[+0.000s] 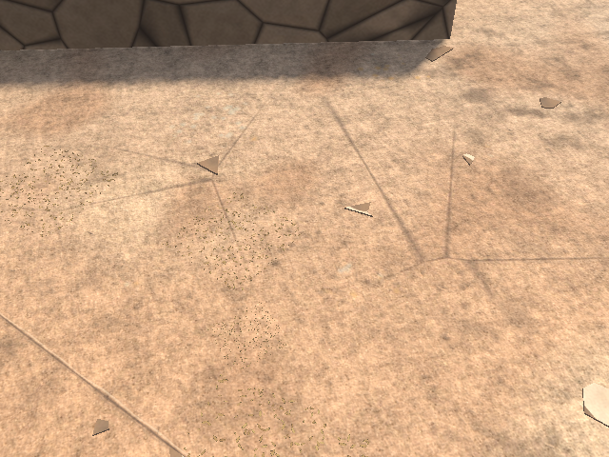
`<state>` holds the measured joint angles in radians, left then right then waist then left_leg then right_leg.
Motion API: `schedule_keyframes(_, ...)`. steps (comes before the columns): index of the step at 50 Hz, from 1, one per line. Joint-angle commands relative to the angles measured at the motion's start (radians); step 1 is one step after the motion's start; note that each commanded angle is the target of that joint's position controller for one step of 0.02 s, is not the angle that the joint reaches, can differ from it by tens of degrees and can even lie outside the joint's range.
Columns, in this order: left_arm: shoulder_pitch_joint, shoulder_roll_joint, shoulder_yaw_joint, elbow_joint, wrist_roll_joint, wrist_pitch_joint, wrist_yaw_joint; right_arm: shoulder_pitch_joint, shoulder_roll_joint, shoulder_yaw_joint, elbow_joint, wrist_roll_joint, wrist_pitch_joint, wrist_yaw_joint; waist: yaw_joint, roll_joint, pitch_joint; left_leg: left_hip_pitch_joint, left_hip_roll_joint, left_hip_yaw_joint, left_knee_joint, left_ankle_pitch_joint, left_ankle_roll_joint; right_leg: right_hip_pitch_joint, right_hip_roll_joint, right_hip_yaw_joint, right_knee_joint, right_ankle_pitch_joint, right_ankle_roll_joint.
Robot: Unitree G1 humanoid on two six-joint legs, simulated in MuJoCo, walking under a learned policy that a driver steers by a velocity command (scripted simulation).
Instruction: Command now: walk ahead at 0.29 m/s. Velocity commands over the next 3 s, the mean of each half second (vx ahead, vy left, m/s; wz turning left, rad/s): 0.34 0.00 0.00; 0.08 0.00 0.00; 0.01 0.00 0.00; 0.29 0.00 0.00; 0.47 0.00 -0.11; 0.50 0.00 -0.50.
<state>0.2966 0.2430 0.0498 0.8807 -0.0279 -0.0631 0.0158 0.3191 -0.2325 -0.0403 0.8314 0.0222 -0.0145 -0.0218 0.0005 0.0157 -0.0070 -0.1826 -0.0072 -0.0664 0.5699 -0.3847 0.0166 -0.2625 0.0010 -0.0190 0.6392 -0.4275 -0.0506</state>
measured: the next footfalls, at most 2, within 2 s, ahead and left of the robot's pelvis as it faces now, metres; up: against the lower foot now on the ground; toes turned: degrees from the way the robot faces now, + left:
left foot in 0.46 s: +0.38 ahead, +0.12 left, +0.00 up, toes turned +1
right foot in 0.82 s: +0.36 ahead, -0.11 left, +0.00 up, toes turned +0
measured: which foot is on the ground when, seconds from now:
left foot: down 0.00-0.02, up 0.04-0.44, down 0.46-1.00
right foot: down 0.00-0.46, up 0.48-0.80, down 0.82-1.00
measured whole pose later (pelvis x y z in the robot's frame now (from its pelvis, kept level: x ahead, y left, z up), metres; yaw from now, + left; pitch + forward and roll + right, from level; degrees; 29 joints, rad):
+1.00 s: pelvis +0.31 +0.02 +0.01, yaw +0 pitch -1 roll +1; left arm 0.23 0.22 0.03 0.94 0.01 -0.02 0.04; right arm 0.17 -0.23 -0.01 0.96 -0.01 -0.02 -0.01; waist -0.01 0.02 0.02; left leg -0.25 -0.03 0.04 0.46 -0.21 0.03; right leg -0.25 -0.03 0.01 0.51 -0.26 0.02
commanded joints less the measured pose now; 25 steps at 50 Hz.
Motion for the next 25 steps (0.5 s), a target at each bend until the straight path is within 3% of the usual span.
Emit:
schedule_keyframes(1,0.147,0.091,0.031,0.021,0.006,-0.047,-0.02,-0.166,-0.112,-0.023,-0.095,0.003,-0.021,-0.001,0.106,0.068,0.087,-0.289,0.11,-0.165,-0.143,-0.131,0.098,0.246,-0.028,0.065,-0.19,0.135,-0.04)
schedule_keyframes(2,0.26,0.182,0.054,0.047,0.012,-0.051,-0.021,-0.199,-0.043,-0.005,-0.13,-0.002,-0.033,-0.003,0.128,-0.197,0.049,-0.427,-0.029,0.031,0.194,-0.055,0.012,0.357,-0.216,0.401,-0.365,-0.057,-0.115)
schedule_keyframes(3,0.293,0.24,0.061,0.042,0.023,-0.059,-0.036,-0.211,-0.096,-0.021,-0.165,0.012,-0.052,-0.011,0.13,-0.324,0.066,-0.585,-0.064,0.007,0.417,-0.2,-0.002,0.389,-0.384,0.751,-0.486,-0.092,-0.236)
schedule_keyframes(4,0.207,0.175,0.04,0.019,0.027,-0.064,-0.033,-0.173,-0.134,-0.032,-0.148,0.022,-0.065,-0.005,0.08,-0.194,0.112,-0.651,0.006,-0.05,0.544,-0.158,0.016,0.369,-0.391,0.706,-0.469,-0.083,-0.241)
schedule_keyframes(5,0.162,0.131,0.028,0.001,0.024,-0.063,-0.029,-0.141,-0.125,-0.031,-0.122,0.023,-0.074,0.006,0.059,-0.143,0.124,-0.668,0.041,-0.044,0.57,-0.053,0.036,0.369,-0.34,0.585,-0.462,-0.056,-0.208)
schedule_keyframes(6,0.136,0.133,0.026,-0.007,0.022,-0.059,-0.028,-0.139,-0.117,-0.032,-0.11,0.015,-0.081,0.012,0.051,-0.108,0.115,-0.681,0.068,-0.022,0.554,0.032,0.048,0.376,-0.305,0.498,-0.473,-0.006,-0.175)
schedule_keyframes(7,0.129,0.115,0.017,-0.005,0.021,-0.053,-0.028,-0.165,-0.12,-0.036,-0.113,0.005,-0.084,0.018,0.052,-0.099,0.117,-0.68,0.093,-0.011,0.519,0.097,0.048,0.377,-0.283,0.425,-0.483,0.102,-0.149)
schedule_keyframes(8,0.147,0.083,0.005,0.002,0.025,-0.045,-0.027,-0.18,-0.11,-0.037,-0.113,0.0,-0.084,0.027,0.055,-0.109,0.101,-0.644,0.101,0.009,0.488,0.144,0.043,0.368,-0.248,0.348,-0.491,0.212,-0.13)
schedule_keyframes(9,0.171,0.075,0.001,0.012,0.027,-0.039,-0.025,-0.183,-0.091,-0.033,-0.112,-0.002,-0.081,0.036,0.056,-0.125,0.087,-0.625,0.096,0.035,0.459,0.177,0.032,0.366,-0.227,0.29,-0.492,0.323,-0.126)
schedule_keyframes(11,0.197,0.09,0.001,0.022,0.024,-0.029,-0.016,-0.228,-0.064,-0.025,-0.127,-0.006,-0.076,0.045,0.065,-0.111,0.085,-0.614,0.087,0.07,0.368,0.23,0.004,0.353,-0.206,0.211,-0.496,0.458,-0.13)
schedule_keyframes(14,0.194,0.129,0.005,0.021,0.026,-0.019,0.001,-0.345,-0.034,-0.007,-0.167,-0.002,-0.078,0.053,0.085,-0.102,0.114,-0.516,0.062,0.1,0.148,0.355,-0.022,0.254,-0.18,0.136,-0.529,0.458,-0.123)
schedule_keyframes(17,0.212,0.147,0.007,0.037,0.021,-0.015,0.007,-0.412,-0.051,-0.005,-0.192,0.0,-0.082,0.063,0.087,-0.118,0.151,-0.399,0.027,0.116,0.017,0.431,-0.019,0.196,-0.188,0.105,-0.524,0.539,-0.119)
schedule_keyframes(19,0.204,0.155,0.012,0.048,0.016,-0.009,0.009,-0.406,-0.075,-0.012,-0.2,-0.001,-0.087,0.069,0.058,-0.133,0.133,-0.341,0.016,0.093,-0.033,0.449,0.009,0.233,-0.206,0.092,-0.466,0.678,-0.095)
schedule_keyframes(21,0.16,0.172,0.019,0.039,0.018,-0.003,0.011,-0.307,-0.126,-0.032,-0.171,-0.011,-0.09,0.067,-0.011,-0.153,0.047,-0.213,-0.014,0.088,-0.046,0.436,0.047,0.283,-0.21,0.086,-0.339,0.898,-0.057)
schedule_keyframes(22,0.129,0.172,0.02,0.03,0.02,0.003,0.011,-0.175,-0.155,-0.048,-0.124,-0.017,-0.091,0.061,-0.079,-0.144,-0.032,-0.063,-0.038,0.102,-0.074,0.471,0.073,0.278,-0.178,0.067,-0.2,0.988,-0.032)
schedule_keyframes(23,0.134,0.16,0.016,0.022,0.025,0.005,0.009,-0.059,-0.19,-0.059,-0.089,-0.025,-0.088,0.05,-0.128,-0.107,-0.114,0.136,0.008,0.075,-0.088,0.629,0.1,0.189,-0.129,0.047,-0.022,0.918,0.006)
schedule_keyframes(24,0.223,0.084,-0.008,0.004,0.057,0.0,0.006,0.044,-0.271,-0.069,-0.068,-0.057,-0.081,0.039,-0.1,0.113,-0.279,0.489,0.25,-0.165,0.021,1.006,0.199,-0.079,-0.037,0.028,0.313,0.411,0.047)
schedule_keyframes(25,0.395,0.004,-0.033,0.054,0.032,-0.004,-0.004,0.057,-0.25,-0.054,-0.059,-0.052,-0.072,0.05,-0.046,0.271,-0.475,0.628,0.462,-0.509,-0.073,1.025,0.375,-0.236,0.093,0.129,0.614,-0.292,0.083)
Over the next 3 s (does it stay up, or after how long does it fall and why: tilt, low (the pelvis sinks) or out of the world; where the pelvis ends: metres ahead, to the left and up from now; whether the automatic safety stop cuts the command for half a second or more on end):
stays up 1.01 -0.08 0.01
